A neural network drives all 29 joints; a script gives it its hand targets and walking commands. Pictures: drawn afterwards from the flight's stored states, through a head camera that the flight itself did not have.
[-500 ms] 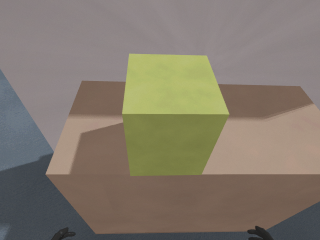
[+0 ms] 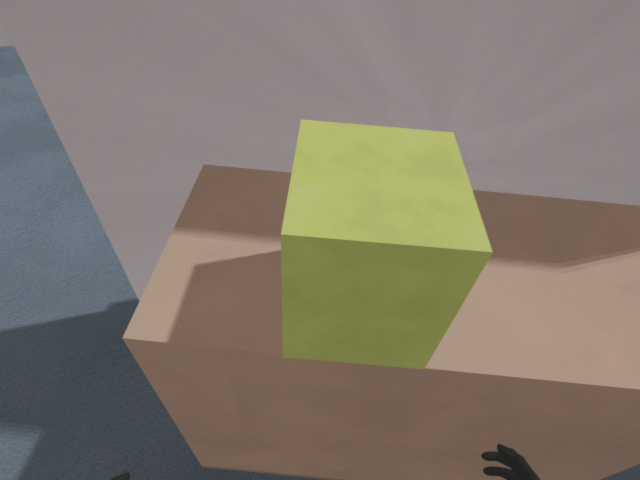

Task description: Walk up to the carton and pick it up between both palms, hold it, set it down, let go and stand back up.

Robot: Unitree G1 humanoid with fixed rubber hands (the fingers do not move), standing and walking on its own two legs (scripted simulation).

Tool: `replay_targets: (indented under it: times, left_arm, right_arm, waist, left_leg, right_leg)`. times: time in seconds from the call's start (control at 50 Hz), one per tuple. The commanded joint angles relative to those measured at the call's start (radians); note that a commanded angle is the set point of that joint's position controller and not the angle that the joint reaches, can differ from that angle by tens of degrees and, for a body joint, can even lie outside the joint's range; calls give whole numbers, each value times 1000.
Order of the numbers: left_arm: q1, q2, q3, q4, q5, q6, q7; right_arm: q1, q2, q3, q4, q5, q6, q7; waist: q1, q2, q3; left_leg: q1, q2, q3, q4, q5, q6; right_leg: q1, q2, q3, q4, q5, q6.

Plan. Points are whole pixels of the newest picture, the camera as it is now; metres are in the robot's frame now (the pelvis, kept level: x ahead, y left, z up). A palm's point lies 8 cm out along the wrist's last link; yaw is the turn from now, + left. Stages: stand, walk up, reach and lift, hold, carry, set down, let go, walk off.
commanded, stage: walk up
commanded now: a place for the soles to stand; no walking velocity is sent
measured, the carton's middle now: (364, 249) +0.41 -0.05 +0.08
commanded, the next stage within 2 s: reach and lift in 0.24 s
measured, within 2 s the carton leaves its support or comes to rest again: neither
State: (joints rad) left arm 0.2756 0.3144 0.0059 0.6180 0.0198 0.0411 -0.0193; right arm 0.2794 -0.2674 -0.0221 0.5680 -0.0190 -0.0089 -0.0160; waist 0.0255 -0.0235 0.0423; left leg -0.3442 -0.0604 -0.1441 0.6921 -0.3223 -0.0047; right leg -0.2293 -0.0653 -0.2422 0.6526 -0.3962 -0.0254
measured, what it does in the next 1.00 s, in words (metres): stands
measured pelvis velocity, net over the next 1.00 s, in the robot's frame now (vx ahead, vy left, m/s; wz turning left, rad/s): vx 0.03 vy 0.01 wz -0.19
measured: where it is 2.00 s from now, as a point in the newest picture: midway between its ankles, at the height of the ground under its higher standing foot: outside the picture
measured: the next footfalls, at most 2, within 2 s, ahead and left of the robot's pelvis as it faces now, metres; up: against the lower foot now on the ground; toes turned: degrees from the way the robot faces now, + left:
none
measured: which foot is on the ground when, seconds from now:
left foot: down 0.00-1.00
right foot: down 0.00-1.00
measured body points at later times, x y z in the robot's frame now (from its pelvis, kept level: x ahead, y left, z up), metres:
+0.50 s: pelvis -0.02 +0.00 +0.01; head +0.00 +0.03 +0.46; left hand +0.19 +0.24 -0.07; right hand +0.12 -0.26 -0.07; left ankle +0.03 +0.12 -0.72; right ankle -0.02 -0.09 -0.72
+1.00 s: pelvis +0.03 +0.01 +0.03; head +0.02 +0.03 +0.48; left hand +0.22 +0.22 -0.02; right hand +0.17 -0.26 -0.01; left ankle +0.03 +0.12 -0.72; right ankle -0.02 -0.09 -0.72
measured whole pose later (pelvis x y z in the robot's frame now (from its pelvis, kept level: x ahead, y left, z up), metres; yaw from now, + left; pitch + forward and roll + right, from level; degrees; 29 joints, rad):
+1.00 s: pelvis +0.03 +0.01 +0.03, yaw -11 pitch -2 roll +0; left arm 0.36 0.20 0.03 0.23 -0.04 0.05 0.09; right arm 0.24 -0.26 -0.02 0.55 0.12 -0.24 0.11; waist 0.05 -0.05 0.01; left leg -0.08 0.02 0.05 0.31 -0.20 0.00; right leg -0.04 0.01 -0.04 0.27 -0.20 -0.02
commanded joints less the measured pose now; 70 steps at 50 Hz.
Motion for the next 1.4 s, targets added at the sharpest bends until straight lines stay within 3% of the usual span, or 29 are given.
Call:
replay_targets:
  times: [0.0,0.04,0.14,0.22,0.24,0.26,0.28,0.3,0.32,0.38,0.42,0.52,0.58,0.6,0.62,0.78,0.82,0.9,1.0,1.04,1.16,1.24,1.38]
  left_arm:
    - [14,121,40,-88,5,-15,5]
    - [28,125,42,-82,4,-19,6]
    - [15,145,46,-78,1,-21,8]
    - [-8,148,47,-82,-2,-13,5]
    - [-262,132,78,-304,-17,87,50]
    - [-204,98,80,-324,6,134,68]
    - [-166,99,92,-306,0,149,64]
    - [-146,100,87,-289,-10,156,60]
    - [-137,112,88,-282,-15,162,60]
    - [-103,118,98,-267,-26,171,72]
    - [-74,106,99,-256,-33,175,81]
    - [-71,83,118,-252,-33,174,86]
    - [-85,60,126,-268,-34,157,84]
    - [-97,47,126,-294,-31,149,87]
    - [-108,38,122,-324,-30,138,94]
    - [-55,-13,68,-442,-62,49,107]
    - [-20,-20,63,-459,-57,24,110]
    - [37,-26,59,-490,-64,-12,105]
    - [94,-48,51,-571,-55,-32,113]
    - [115,-57,35,-575,-72,-46,108]
    - [134,-63,32,-631,-59,-84,119]
    - [138,-70,25,-697,-71,-99,122]
    - [115,-73,10,-727,-103,-124,128]
  right_arm:
    - [3,-156,-50,-88,1,-21,-4]
    - [-11,-155,-48,-94,1,-19,-5]
    - [4,-140,-47,-95,1,-16,-1]
    - [20,-145,-52,-98,3,-17,2]
    - [-241,-29,-88,209,-74,-187,13]
    - [-228,-70,-105,288,-60,-254,39]
    - [-240,-98,-105,334,-56,-274,53]
    - [-237,-110,-99,359,-60,-290,56]
    - [-248,-122,-96,367,-57,-307,57]
    - [-284,-131,-85,320,-36,-325,68]
    - [-286,-124,-76,251,-22,-316,77]
    - [-256,-104,-53,96,0,-265,94]
    - [-233,-89,-35,8,16,-237,99]
    - [-226,-86,-29,-6,32,-227,105]
    - [-217,-91,-39,-19,40,-223,111]
    - [-134,-114,-67,-82,79,-221,125]
    - [-110,-125,-68,-71,98,-232,127]
    - [-94,-142,-60,-118,131,-258,121]
    - [-43,-159,-45,-157,191,-267,129]
    - [-31,-163,-41,-217,204,-275,128]
    - [22,-156,-27,-274,261,-272,135]
    - [57,-154,-25,-358,286,-267,125]
    - [56,-144,-52,-485,291,-235,111]
  waist:
    - [-1,56,-52]
    - [7,80,-62]
    - [-2,27,-52]
    - [-13,14,-27]
    - [-48,88,-101]
    - [-42,107,-28]
    - [-50,26,-58]
    - [-59,-5,-52]
    - [-56,1,-54]
    - [-10,38,-84]
    - [13,20,-80]
    - [46,30,-70]
    - [51,2,-33]
    - [57,21,-28]
    - [54,40,-41]
    - [6,5,-73]
    - [8,16,-90]
    - [12,-20,-94]
    - [19,23,-98]
    - [12,-12,-106]
    - [32,33,-73]
    - [24,28,-88]
    - [21,-1,-41]
  left_leg:
    - [-85,118,-188,-145,242,99]
    - [-92,107,-178,-142,213,95]
    - [-60,58,-75,-54,218,58]
    - [-31,64,-77,-67,183,65]
    - [29,129,144,-90,109,-18]
    - [-49,136,147,-125,81,-2]
    - [-88,120,149,-130,118,0]
    - [-76,104,149,-145,122,-3]
    - [-54,90,152,-153,124,-4]
    - [42,59,176,-224,146,2]
    - [61,54,184,-275,132,13]
    - [134,32,207,-341,166,10]
    - [151,29,215,-371,186,12]
    - [161,30,216,-380,196,8]
    - [176,35,213,-392,193,4]
    - [276,50,199,-397,275,3]
    - [312,52,192,-386,365,-10]
    - [335,48,186,-375,460,-15]
    - [371,51,171,-376,560,-32]
    - [380,50,167,-370,576,-28]
    - [392,55,166,-384,559,-31]
    - [397,51,166,-386,570,-32]
    - [355,54,169,-408,445,-21]
  right_leg:
    - [95,-83,158,-77,166,-35]
    - [108,-92,172,-94,156,-42]
    - [70,-154,176,-157,163,-80]
    - [4,-150,150,-155,91,-74]
    - [-195,30,157,-72,65,-34]
    - [-95,59,155,-59,75,-29]
    - [-14,55,152,-59,103,-18]
    - [-2,45,152,-81,111,-10]
    - [-7,39,156,-109,114,-7]
    - [68,51,171,-210,127,-10]
    - [116,63,171,-249,102,-8]
    - [138,60,196,-329,111,-2]
    - [130,62,209,-363,129,5]
    - [122,61,215,-371,131,0]
    - [116,67,213,-374,124,-4]
    - [89,70,233,-413,229,-8]
    - [102,82,228,-412,299,-14]
    - [126,92,233,-421,382,-13]
    - [136,96,241,-435,438,-30]
    - [134,96,244,-438,482,-26]
    - [111,91,257,-453,434,-45]
    - [117,85,268,-451,481,-37]
    - [89,79,277,-452,366,-33]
